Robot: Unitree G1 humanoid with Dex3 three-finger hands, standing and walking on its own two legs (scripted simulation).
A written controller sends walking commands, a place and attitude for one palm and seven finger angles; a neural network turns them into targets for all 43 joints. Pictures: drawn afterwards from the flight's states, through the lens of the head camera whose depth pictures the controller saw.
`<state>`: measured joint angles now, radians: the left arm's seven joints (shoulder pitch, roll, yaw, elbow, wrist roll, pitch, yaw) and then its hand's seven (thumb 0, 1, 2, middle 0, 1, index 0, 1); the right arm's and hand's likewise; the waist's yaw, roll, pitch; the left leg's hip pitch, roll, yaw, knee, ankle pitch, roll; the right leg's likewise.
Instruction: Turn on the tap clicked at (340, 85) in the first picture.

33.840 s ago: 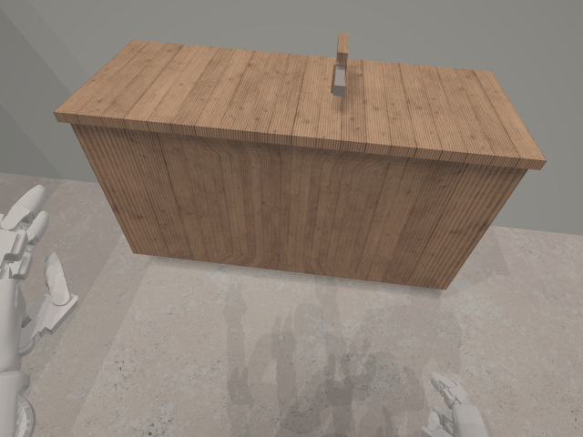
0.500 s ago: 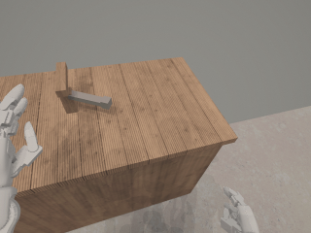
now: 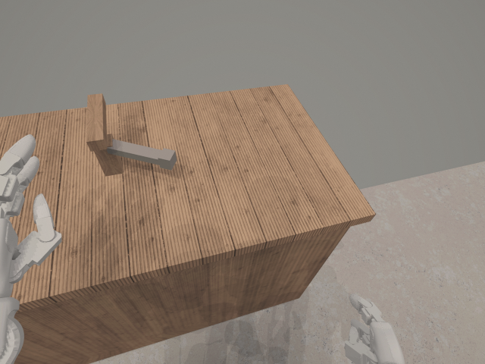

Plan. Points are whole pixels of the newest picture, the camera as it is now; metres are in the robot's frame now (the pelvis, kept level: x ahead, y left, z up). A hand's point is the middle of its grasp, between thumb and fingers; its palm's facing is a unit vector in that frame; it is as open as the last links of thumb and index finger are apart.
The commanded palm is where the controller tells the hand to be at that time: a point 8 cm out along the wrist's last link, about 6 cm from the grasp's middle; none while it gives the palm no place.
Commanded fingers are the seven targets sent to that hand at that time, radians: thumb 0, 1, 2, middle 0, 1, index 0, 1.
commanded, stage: look again from close up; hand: left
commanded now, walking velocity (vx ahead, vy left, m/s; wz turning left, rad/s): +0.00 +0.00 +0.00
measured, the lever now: (167, 159) +0.46 +0.20 +0.04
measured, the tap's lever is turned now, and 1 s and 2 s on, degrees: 60 60 60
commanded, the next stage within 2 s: turn the palm inward beside the body in 0.16 s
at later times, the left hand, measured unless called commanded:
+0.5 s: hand (74, 235) +0.22 +0.23 +0.15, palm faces +0.35 -0.87 -0.36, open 7.4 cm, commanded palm +0.16 +0.27 +0.16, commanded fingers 0.00 0.90 0.90 -0.20 -0.30 -0.20 -0.30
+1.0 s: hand (101, 263) +0.20 +0.19 +0.14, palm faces +0.48 -0.82 -0.32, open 7.4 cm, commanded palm +0.14 +0.24 +0.15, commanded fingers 0.00 0.90 0.90 -0.20 -0.30 -0.20 -0.30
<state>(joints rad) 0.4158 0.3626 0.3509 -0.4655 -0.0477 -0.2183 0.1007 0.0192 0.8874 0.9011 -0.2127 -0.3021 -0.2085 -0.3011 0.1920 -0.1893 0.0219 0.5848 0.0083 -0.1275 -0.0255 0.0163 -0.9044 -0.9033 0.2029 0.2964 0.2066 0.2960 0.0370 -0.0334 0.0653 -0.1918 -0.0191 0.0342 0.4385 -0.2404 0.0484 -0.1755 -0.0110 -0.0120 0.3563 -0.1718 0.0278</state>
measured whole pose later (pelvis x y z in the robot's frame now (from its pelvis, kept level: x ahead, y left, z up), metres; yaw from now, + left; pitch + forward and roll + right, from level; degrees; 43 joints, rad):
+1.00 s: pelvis -0.01 -0.08 -0.02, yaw +4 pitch +1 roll +1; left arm 0.33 0.36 0.35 -0.32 -0.17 -0.03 0.08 0.02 0.89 0.90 -0.21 -0.30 -0.21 -0.30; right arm 0.17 -0.25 0.01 0.69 0.03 -0.18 -0.08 0.02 -0.90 -0.90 0.20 0.30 0.21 0.30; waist 0.06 0.05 -0.04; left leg -0.36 0.03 -0.06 0.68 -0.34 -0.03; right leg -0.36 0.05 -0.09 0.68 -0.34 -0.08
